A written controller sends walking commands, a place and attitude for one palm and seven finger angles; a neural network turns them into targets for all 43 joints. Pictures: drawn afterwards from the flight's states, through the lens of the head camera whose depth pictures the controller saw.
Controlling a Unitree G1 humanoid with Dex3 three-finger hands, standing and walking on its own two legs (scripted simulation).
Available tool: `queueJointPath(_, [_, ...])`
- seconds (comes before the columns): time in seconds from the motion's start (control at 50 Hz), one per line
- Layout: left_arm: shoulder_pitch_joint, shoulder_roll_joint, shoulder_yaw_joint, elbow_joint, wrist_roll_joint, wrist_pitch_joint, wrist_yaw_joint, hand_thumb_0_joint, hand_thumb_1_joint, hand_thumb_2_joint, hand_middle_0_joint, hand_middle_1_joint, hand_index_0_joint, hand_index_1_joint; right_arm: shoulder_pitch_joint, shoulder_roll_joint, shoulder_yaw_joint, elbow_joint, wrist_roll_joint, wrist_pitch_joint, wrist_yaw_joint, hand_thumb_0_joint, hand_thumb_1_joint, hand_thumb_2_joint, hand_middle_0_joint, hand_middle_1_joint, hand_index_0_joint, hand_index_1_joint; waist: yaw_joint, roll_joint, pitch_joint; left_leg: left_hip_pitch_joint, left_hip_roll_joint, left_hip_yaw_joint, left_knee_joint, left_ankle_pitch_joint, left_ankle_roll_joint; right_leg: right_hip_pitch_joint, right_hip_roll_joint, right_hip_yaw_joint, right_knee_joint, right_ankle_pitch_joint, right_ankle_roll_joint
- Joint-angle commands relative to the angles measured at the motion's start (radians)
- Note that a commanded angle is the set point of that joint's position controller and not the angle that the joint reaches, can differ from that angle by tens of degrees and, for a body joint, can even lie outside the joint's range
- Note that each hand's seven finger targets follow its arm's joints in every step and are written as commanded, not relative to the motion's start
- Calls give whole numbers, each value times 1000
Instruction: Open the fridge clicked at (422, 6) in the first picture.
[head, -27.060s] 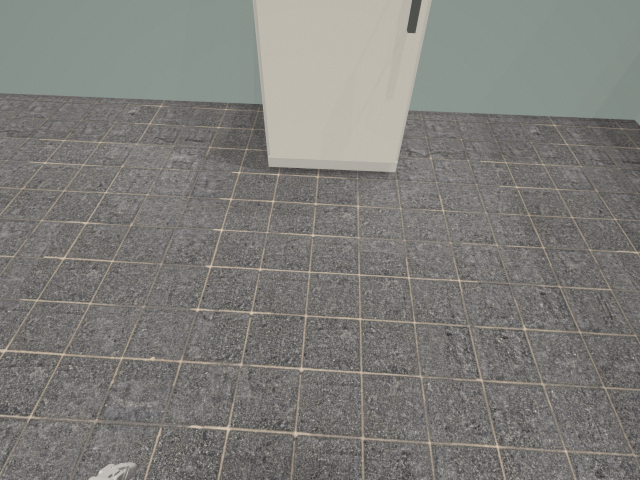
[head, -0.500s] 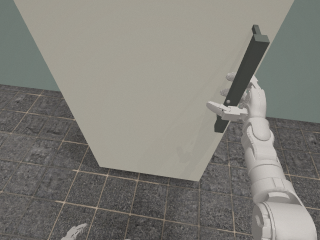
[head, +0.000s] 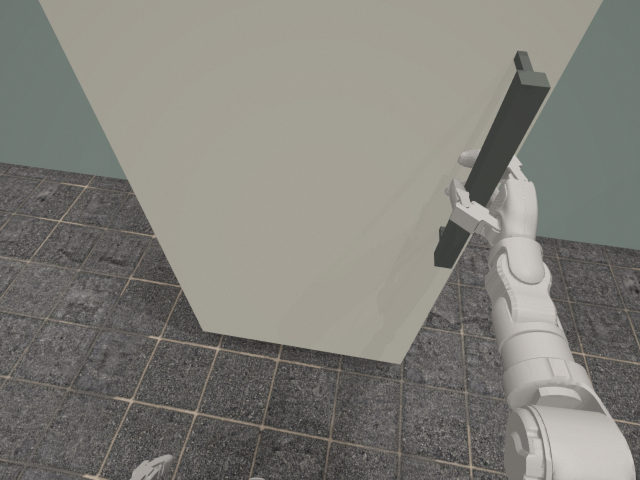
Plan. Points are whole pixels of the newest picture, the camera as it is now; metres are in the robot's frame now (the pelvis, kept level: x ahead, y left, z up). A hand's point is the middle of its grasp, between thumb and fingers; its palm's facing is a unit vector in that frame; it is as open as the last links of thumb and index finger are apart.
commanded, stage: grip the handle and tug to test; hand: right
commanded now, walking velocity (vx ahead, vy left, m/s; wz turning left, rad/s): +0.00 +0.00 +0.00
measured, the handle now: (475, 178) +0.49 -0.15 +0.12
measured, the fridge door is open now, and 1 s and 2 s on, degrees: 0 3 28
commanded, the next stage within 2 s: pull the door a little, standing still in 0.54 s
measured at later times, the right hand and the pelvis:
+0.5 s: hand (461, 206) +0.44 -0.13 +0.12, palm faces +0.04 +1.00 +0.01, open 6.1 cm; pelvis +0.02 +0.00 +0.01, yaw +2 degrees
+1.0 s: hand (461, 224) +0.41 -0.12 +0.12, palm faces +0.03 +1.00 +0.00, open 6.2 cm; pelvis +0.06 -0.01 +0.01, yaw +1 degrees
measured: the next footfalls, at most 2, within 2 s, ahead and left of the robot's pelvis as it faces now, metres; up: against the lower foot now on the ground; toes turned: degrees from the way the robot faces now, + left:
left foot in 1.86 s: +0.10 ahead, +0.20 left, +0.00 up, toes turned -16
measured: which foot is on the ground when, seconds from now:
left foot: down 0.00-1.00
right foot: down 0.00-1.00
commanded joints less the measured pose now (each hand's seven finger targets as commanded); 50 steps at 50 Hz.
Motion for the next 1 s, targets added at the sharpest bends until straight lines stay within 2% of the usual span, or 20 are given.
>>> queueJointPath(0.0, [18, 131, 50, -111, -1, -41, 15, 0, 900, 900, -200, -300, -200, -300, -445, -148, -9, -261, -2, -83, 24, 0, -900, -900, 450, 1400, 450, 1400, 7, 27, -358, 291, -46, 10, -23, 343, 42, 48, 20, 14, -82, 347, -1])
queueJointPath(0.02, [20, 134, 49, -112, 1, -40, 16, 0, 900, 900, -200, -300, -200, -300, -427, -151, -12, -249, -3, -81, 24, 0, -900, -900, 450, 1400, 450, 1400, 6, 58, -354, 302, -47, 14, -23, 345, 42, 42, 18, 17, -84, 351, -2])
queueJointPath(0.1, [12, 130, 49, -118, -1, -39, 16, 0, 900, 900, -200, -300, -200, -300, -419, -154, -18, -279, 4, -82, 32, 0, -900, -900, 450, 1400, 450, 1400, 2, 46, -359, 316, -45, 11, -24, 368, 41, 42, 20, 11, -88, 360, -2])
queueJointPath(0.14, [10, 129, 50, -128, -1, -41, 13, 0, 900, 900, -200, -300, -200, -300, -329, -161, -40, -283, 10, -79, 35, 0, -900, -900, 450, 1400, 450, 1400, -19, 57, -379, 352, -44, 8, -21, 401, 43, 40, 20, 6, -87, 390, -5])
queueJointPath(0.16, [0, 128, 49, -133, -3, -40, 12, 0, 900, 900, -200, -300, -200, -300, -319, -164, -38, -307, 10, -78, 39, 0, -900, -900, 450, 1400, 450, 1400, -23, 31, -371, 355, -43, 6, -22, 409, 43, 39, 20, 1, -89, 394, -3])
queueJointPath(0.18, [-4, 126, 47, -136, -4, -39, 12, 0, 900, 900, -200, -300, -200, -300, -311, -140, -20, -305, 14, -72, 43, 0, -900, -900, 450, 1400, 450, 1400, -18, 46, -359, 355, -43, 9, -23, 412, 43, 37, 20, 1, -92, 394, -4])
queueJointPath(0.24, [-12, 128, 50, -145, -6, -37, 13, 0, 900, 900, -200, -300, -200, -300, -245, -170, -56, -326, 21, -62, 42, 0, -900, -900, 450, 1400, 450, 1400, -33, 61, -356, 381, -41, 4, -31, 412, 42, 24, 20, -5, -99, 378, -7])
queueJointPath(0.3, [-26, 122, 48, -159, -9, -34, 12, 0, 900, 900, -200, -300, -200, -300, -217, -125, -19, -384, 25, -44, 50, 0, -900, -900, 450, 1400, 450, 1400, -32, 26, -354, 377, -42, 8, -33, 439, 43, 52, 18, -11, -101, 416, -5])
queueJointPath(0.38, [-30, 118, 52, -173, -10, -33, 8, 0, 900, 900, -200, -300, -200, -300, -126, -118, -22, -460, 28, -20, 47, 0, -900, -900, 450, 1400, 450, 1400, -48, 30, -373, 406, -40, 9, -29, 505, 43, 75, 12, -16, -98, 498, -3])
queueJointPath(0.42, [-32, 121, 58, -181, -9, -29, 6, 0, 900, 900, -200, -300, -200, -300, -52, -134, -41, -492, 28, -8, 45, 0, -900, -900, 450, 1400, 450, 1400, -63, 71, -390, 447, -37, 6, -24, 546, 45, 64, 9, -20, -98, 529, -5])
queueJointPath(0.44, [-42, 112, 54, -189, -11, -27, 3, 0, 900, 900, -200, -300, -200, -300, -35, -108, -15, -535, 26, -2, 46, 0, -900, -900, 450, 1400, 450, 1400, -63, 24, -391, 447, -34, 7, -22, 566, 46, 80, 7, -22, -101, 565, -2])
queueJointPath(0.48, [-46, 106, 56, -197, -10, -29, -3, 0, 900, 900, -200, -300, -200, -300, 25, -76, 3, -594, 29, 13, 43, 0, -900, -900, 450, 1400, 450, 1400, -72, 28, -395, 453, -34, 10, -24, 596, 46, 104, 1, -22, -99, 622, 1])
queueJointPath(0.52, [-50, 111, 58, -200, -10, -23, -3, 0, 900, 900, -200, -300, -200, -300, 44, -81, 12, -628, 22, 30, 37, 0, -900, -900, 450, 1400, 450, 1400, -63, 56, -382, 458, -34, 14, -26, 606, 47, 109, -2, -19, -99, 638, 2])
queueJointPath(0.58, [-60, 101, 59, -207, -10, -17, -6, 0, 900, 900, -200, -300, -200, -300, 98, -66, 23, -704, 15, 59, 26, 0, -900, -900, 450, 1400, 450, 1400, -69, 18, -384, 456, -34, 12, -26, 637, 46, 139, -6, -21, -96, 695, 4])
queueJointPath(0.62, [-64, 101, 59, -207, -11, -13, -5, 0, 900, 900, -200, -300, -200, -300, 79, -25, 75, -720, 4, 81, 18, 0, -900, -900, 450, 1400, 450, 1400, -49, 33, -354, 425, -36, 24, -33, 610, 42, 165, -11, -12, -94, 705, 7])
queueJointPath(0.66, [-55, 105, 59, -182, -6, -1, 5, 0, 900, 900, -200, -300, -200, -300, -49, -66, 53, -700, -12, 98, -3, 0, -900, -900, 450, 1400, 450, 1400, -22, 16, -333, 382, -39, 23, -37, 585, 38, 174, -9, -2, -90, 681, 12])
queueJointPath(0.68, [-54, 100, 59, -181, -3, 0, 8, 0, 900, 900, -200, -300, -200, -300, -45, -51, 59, -691, -17, 107, -7, 0, -900, -900, 450, 1400, 450, 1400, -24, 9, -339, 379, -40, 23, -37, 586, 37, 182, -6, -4, -86, 687, 10])
queueJointPath(0.72, [-55, 100, 59, -186, -2, 3, 8, 0, 900, 900, -200, -300, -200, -300, 31, -23, 77, -685, -17, 120, -6, 0, -900, -900, 450, 1400, 450, 1400, -36, 43, -343, 396, -38, 32, -36, 599, 40, 189, -10, 0, -86, 728, 13])
queueJointPath(0.82, [-89, 87, 53, -214, -2, 8, 0, 0, 900, 900, -200, -300, -200, -300, 152, -3, 101, -798, -11, 132, 4, 0, -900, -900, 450, 1400, 450, 1400, -68, 13, -381, 450, -27, 28, -28, 650, 48, 205, -10, 0, -86, 790, 17])
queueJointPath(0.98, [-165, 66, 37, -285, -7, 21, -13, 0, 900, 900, -200, -300, -200, -300, 521, 44, 157, -1098, -2, 176, 5, 0, -900, -900, 450, 1400, 450, 1400, -90, 55, -293, 476, -23, 40, -46, 628, 45, 206, -21, -1, -118, 747, 17])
